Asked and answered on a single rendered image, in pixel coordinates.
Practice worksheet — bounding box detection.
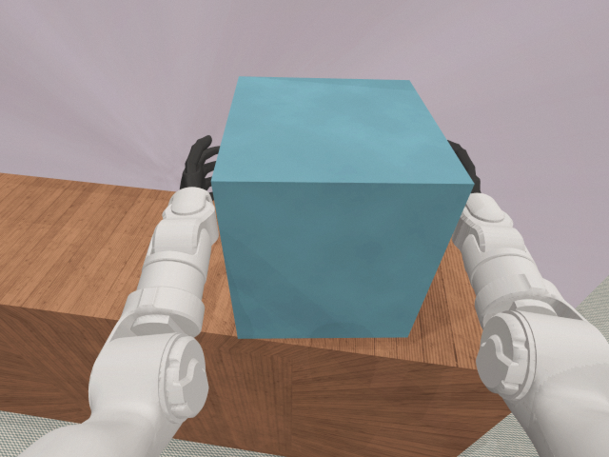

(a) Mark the left robot hand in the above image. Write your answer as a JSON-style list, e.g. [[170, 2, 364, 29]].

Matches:
[[180, 135, 220, 201]]

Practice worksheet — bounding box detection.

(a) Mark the pedestal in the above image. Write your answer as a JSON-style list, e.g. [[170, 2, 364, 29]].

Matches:
[[0, 172, 511, 457]]

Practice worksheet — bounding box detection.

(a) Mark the left robot forearm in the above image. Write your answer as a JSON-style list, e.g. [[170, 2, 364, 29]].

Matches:
[[88, 187, 219, 409]]

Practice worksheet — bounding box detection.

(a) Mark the right robot hand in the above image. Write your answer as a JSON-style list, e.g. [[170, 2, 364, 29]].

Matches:
[[447, 140, 481, 193]]

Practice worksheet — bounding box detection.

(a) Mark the right robot upper arm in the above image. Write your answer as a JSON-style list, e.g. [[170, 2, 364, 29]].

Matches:
[[476, 309, 609, 457]]

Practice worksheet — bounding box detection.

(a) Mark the right robot forearm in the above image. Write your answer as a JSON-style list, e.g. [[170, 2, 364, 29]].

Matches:
[[452, 193, 609, 346]]

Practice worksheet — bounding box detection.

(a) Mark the carton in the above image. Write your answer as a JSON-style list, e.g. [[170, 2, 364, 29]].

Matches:
[[211, 76, 475, 339]]

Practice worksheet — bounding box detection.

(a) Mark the left robot upper arm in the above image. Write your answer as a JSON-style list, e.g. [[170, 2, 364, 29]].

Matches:
[[17, 332, 208, 457]]

